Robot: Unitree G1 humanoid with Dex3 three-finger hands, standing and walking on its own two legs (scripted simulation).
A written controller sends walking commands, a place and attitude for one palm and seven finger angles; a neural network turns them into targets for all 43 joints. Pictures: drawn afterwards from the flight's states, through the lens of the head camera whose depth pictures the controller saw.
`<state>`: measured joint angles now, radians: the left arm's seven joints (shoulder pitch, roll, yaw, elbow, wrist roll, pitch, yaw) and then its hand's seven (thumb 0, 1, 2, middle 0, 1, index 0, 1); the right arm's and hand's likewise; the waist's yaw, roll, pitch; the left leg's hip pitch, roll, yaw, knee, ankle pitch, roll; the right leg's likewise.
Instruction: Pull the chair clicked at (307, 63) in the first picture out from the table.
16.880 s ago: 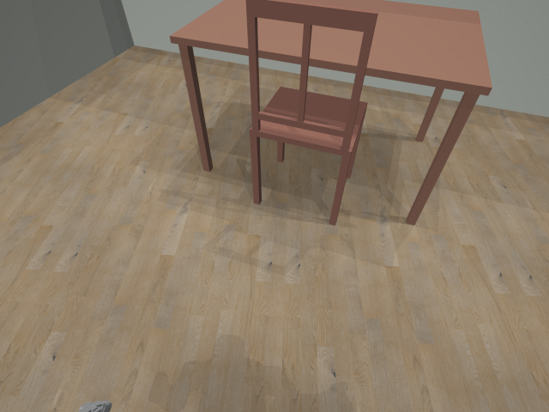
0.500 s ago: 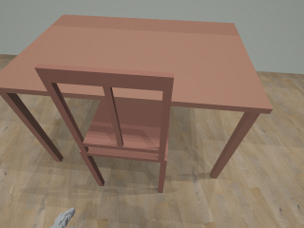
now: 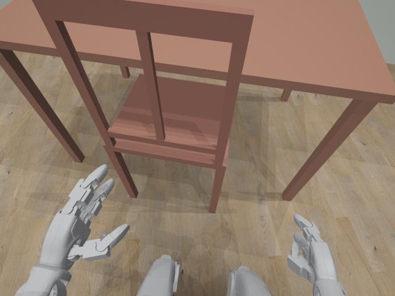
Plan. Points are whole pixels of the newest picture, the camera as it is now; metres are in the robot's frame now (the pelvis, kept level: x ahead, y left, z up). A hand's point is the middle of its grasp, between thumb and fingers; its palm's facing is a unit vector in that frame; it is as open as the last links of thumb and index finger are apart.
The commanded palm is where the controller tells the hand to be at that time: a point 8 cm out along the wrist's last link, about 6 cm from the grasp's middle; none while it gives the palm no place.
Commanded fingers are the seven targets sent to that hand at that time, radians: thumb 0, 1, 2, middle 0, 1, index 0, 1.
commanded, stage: raise the hand toward the chair's back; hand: left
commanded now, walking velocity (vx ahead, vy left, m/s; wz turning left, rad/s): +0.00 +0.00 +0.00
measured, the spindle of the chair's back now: (154, 96) +0.55 +0.17 +0.05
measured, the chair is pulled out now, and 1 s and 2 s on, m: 0.00 0.00 0.00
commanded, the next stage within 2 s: aim the fingers beside a spindle in 1.48 s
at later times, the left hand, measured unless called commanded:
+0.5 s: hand (96, 213) +0.24 +0.20 +0.06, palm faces -0.09 -0.99 -0.05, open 15.2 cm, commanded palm +0.22 +0.26 +0.07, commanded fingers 0.00 -0.43 0.33 -0.07 -0.09 -0.07 -0.09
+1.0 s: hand (90, 195) +0.27 +0.22 +0.08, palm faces -0.08 -0.99 -0.07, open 16.9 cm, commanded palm +0.25 +0.28 +0.08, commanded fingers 0.00 -0.50 0.30 -0.06 -0.08 -0.06 -0.08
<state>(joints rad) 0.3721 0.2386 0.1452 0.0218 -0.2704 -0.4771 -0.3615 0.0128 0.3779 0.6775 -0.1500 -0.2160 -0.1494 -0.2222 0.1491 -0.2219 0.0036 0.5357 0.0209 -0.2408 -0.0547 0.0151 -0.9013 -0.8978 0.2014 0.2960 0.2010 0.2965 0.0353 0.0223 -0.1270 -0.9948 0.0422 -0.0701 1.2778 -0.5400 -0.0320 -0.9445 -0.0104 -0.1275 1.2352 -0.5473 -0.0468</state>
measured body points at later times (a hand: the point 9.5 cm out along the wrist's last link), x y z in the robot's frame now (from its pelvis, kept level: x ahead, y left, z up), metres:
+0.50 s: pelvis +0.01 +0.02 +0.02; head +0.08 +0.03 +0.46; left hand +0.24 +0.26 +0.06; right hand +0.18 -0.24 -0.05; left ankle +0.05 +0.14 -0.63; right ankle +0.04 -0.10 -0.63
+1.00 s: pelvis +0.02 +0.02 +0.03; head +0.09 +0.03 +0.47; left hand +0.26 +0.27 +0.08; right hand +0.19 -0.22 -0.05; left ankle +0.05 +0.14 -0.63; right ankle +0.04 -0.10 -0.63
